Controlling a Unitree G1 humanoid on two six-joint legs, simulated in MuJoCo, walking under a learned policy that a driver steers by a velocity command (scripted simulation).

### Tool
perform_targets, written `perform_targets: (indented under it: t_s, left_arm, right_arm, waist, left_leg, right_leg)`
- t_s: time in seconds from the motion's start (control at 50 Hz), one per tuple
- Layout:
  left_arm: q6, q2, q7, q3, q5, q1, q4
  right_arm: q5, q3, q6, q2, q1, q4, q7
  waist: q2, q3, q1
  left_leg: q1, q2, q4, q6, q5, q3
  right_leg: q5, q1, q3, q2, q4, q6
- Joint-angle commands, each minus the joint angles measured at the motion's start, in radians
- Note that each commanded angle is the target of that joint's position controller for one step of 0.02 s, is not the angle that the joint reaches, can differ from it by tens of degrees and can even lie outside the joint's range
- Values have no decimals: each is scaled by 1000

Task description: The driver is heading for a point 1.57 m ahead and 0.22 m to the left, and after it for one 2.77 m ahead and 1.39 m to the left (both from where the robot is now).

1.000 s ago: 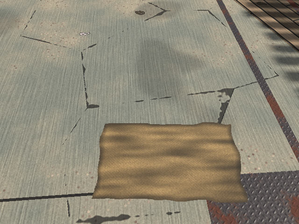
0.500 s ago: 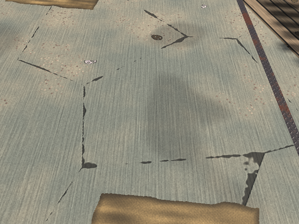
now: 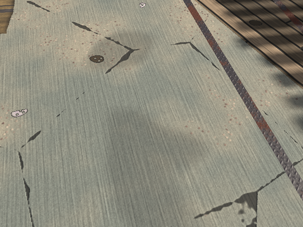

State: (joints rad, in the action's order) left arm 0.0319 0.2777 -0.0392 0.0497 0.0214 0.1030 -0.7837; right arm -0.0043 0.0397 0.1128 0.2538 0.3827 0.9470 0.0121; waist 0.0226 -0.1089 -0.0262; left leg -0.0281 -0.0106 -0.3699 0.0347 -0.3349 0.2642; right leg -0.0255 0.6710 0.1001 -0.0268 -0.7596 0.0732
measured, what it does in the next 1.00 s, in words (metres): walks ahead: right foot, then left foot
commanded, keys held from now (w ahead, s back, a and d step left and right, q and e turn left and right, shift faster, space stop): e+shift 0.22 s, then q+shift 0.78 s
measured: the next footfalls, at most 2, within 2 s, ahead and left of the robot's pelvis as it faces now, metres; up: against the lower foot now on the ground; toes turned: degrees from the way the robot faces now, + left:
right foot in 0.10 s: +0.27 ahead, -0.04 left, +0.00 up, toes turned -7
left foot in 0.72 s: +0.18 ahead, +0.15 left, +0.00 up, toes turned +0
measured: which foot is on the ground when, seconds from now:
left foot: down 0.00-0.06, up 0.08-0.70, down 0.72-1.00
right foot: up 0.00-0.08, down 0.10-0.72, up 0.74-1.00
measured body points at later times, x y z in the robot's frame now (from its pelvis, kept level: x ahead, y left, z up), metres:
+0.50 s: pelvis +0.17 +0.02 +0.00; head +0.18 +0.00 +0.45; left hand +0.34 +0.25 -0.11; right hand +0.20 -0.25 -0.14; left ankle +0.22 +0.17 -0.69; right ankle +0.23 -0.04 -0.74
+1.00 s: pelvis +0.18 +0.09 +0.01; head +0.22 +0.13 +0.45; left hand +0.27 +0.40 -0.11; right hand +0.33 -0.19 -0.08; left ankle +0.14 +0.15 -0.74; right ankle +0.25 -0.07 -0.66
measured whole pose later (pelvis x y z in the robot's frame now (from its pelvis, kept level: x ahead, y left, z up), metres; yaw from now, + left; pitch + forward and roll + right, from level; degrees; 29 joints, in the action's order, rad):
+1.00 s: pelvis +0.18 +0.09 +0.01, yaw +15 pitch +2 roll -2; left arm -0.04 0.32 0.01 0.05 0.02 0.13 -0.71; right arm -0.01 0.09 -0.06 0.33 0.31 0.69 0.01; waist 0.03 -0.05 -0.02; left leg -0.20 0.14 -0.43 0.10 -0.24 -0.23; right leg 0.33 0.57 -0.08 0.02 -1.02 -0.06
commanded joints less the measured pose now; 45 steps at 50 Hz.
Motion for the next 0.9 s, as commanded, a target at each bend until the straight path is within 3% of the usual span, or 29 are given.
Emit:
perform_targets:
  t_s: [0.02,0.06,0.08,0.1,0.12,0.14,0.16,0.18,0.2,0.22,0.26,0.3,0.34,0.38,0.42,0.48,0.56,0.64,0.68,0.7,0.72,0.74,0.76,0.78,0.8,0.84,0.9]
  left_arm:
    - [-9,11,-16,1,17,212,-11]
    - [-11,70,0,30,30,349,-30]
    - [-4,112,14,53,32,460,-59]
    - [1,171,34,70,8,391,-60]
    - [-9,254,30,80,-5,315,-18]
    - [-16,304,26,100,-16,284,43]
    - [-32,238,36,92,-22,191,86]
    - [-42,162,44,70,-24,156,87]
    - [-43,132,46,59,-21,153,73]
    - [-41,128,47,60,-22,163,70]
    - [-30,119,46,55,-12,167,64]
    - [-19,113,45,48,0,179,58]
    - [-21,87,47,34,4,178,48]
    - [-29,45,51,11,9,168,35]
    - [-38,64,55,10,19,155,31]
    - [-49,113,66,21,17,143,39]
    - [-46,104,80,20,7,124,47]
    - [-48,113,83,26,7,85,55]
    - [-54,130,85,34,-1,58,58]
    - [-54,135,85,39,-5,58,56]
    - [-56,115,81,39,-4,76,61]
    - [-59,53,85,22,4,59,121]
    - [-61,62,87,14,19,-62,151]
    - [-61,68,79,15,3,-45,148]
    - [-55,88,72,20,-8,-15,131]
    - [-52,112,59,25,9,18,115]
    - [-58,97,49,17,6,-1,135]
  right_arm:
    - [-24,33,25,151,-167,-123,14]
    - [-34,45,0,172,-185,-141,17]
    - [-31,46,-21,166,-209,-151,16]
    - [-7,38,-42,107,-155,-140,7]
    - [19,27,-65,59,-9,-174,12]
    - [24,12,-75,66,72,-211,16]
    - [36,12,-82,110,39,-200,24]
    - [47,22,-87,140,-63,-211,25]
    - [54,23,-95,136,-125,-232,28]
    - [56,23,-113,133,-147,-241,30]
    - [43,15,-140,102,-109,-221,34]
    - [26,12,-144,77,-98,-219,32]
    - [20,11,-154,66,-109,-217,28]
    - [19,8,-166,56,-120,-202,17]
    - [13,11,-175,66,-155,-203,6]
    - [8,28,-176,113,-180,-217,-4]
    - [13,30,-169,96,-151,-221,-17]
    - [1,32,-168,86,-100,-231,-27]
    - [-2,34,-164,78,-40,-228,-35]
    - [5,36,-159,90,-20,-227,-36]
    - [23,51,-151,153,-21,-241,-31]
    - [22,84,-145,304,-26,-282,-30]
    - [37,98,-148,310,53,-261,-16]
    - [28,91,-152,270,18,-257,-5]
    - [17,86,-161,241,-62,-273,-2]
    - [3,80,-165,206,-110,-303,-4]
    - [-6,87,-160,211,-40,-297,-6]
  waist:
    - [-112,146,131]
    - [-119,212,195]
    - [-82,248,248]
    - [85,156,184]
    - [155,166,48]
    - [175,407,52]
    - [23,366,39]
    - [-77,242,33]
    - [-96,185,19]
    - [-81,168,19]
    - [-99,211,11]
    - [-75,259,18]
    - [-19,269,28]
    - [24,242,41]
    - [66,181,62]
    - [64,135,74]
    - [47,131,68]
    - [81,161,49]
    - [83,174,8]
    - [51,151,-8]
    - [-98,107,-1]
    - [-299,53,25]
    - [-223,43,-53]
    - [-133,45,-4]
    - [-96,44,33]
    - [-121,107,38]
    - [-95,161,6]
  left_leg:
    - [-173,-191,-102,29,955,19]
    - [-157,-236,-374,7,965,-7]
    - [-187,-212,-624,-22,780,-17]
    - [-347,-50,-918,-55,-88,-6]
    - [-555,59,-1212,-105,-380,-112]
    - [-629,49,-1252,-115,-313,-304]
    - [-638,9,-1207,-105,-250,-341]
    - [-640,-19,-1094,-100,-197,-350]
    - [-618,-34,-996,-98,-170,-358]
    - [-566,-44,-913,-98,-138,-356]
    - [-471,-52,-854,-89,-80,-322]
    - [-442,-53,-804,-73,-28,-308]
    - [-429,-56,-737,-61,19,-305]
    - [-392,-61,-631,-55,50,-311]
    - [-370,-40,-555,-51,36,-311]
    - [-423,-14,-536,-49,-49,-306]
    - [-420,-10,-499,-40,-132,-270]
    - [-318,18,-369,-18,-165,-222]
    - [-216,38,-195,6,-79,-198]
    - [-160,36,-51,29,23,-240]
    - [-114,-88,107,70,41,-482]
    - [-57,-357,94,170,439,-874]
    - [-111,-354,91,266,599,-869]
    - [-113,-282,66,257,569,-761]
    - [-112,-209,56,211,520,-683]
    - [-49,-134,15,166,636,-623]
    - [37,-118,-29,151,752,-645]
  right_leg:
    - [-119,-421,89,94,103,33]
    - [-31,-544,52,112,117,91]
    - [-51,-640,11,114,202,121]
    - [-448,-671,-130,21,258,154]
    - [-1221,-738,-492,-173,146,287]
    - [-924,-856,-752,-313,322,427]
    - [-427,-762,-801,-301,413,420]
    - [-175,-619,-739,-234,461,363]
    - [-124,-537,-681,-179,475,313]
    - [-159,-476,-616,-141,472,273]
    - [-342,-423,-498,-124,437,217]
    - [-463,-435,-427,-116,420,168]
    - [-352,-450,-377,-102,449,120]
    - [-91,-435,-336,-86,510,83]
    - [153,-407,-323,-94,565,83]
    - [248,-464,-343,-158,565,142]
    - [173,-541,-316,-209,518,183]
    - [52,-553,-242,-223,445,161]
    - [1,-519,-178,-212,370,117]
    - [38,-457,-128,-187,299,63]
    - [228,-308,-48,-111,118,-17]
    - [619,-7,15,70,-52,-110]
    - [642,18,-122,83,-227,-107]
    - [548,13,-165,55,-296,-109]
    - [454,13,-173,43,-303,-108]
    - [382,7,-158,42,-338,-118]
    - [354,39,-163,42,-351,-129]
Keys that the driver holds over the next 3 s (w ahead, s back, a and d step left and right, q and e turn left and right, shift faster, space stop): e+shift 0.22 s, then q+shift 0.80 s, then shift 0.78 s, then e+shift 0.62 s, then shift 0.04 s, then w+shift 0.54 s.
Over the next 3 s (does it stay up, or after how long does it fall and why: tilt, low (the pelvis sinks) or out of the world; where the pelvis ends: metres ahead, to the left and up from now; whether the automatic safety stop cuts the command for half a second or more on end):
stays up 0.48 0.07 0.00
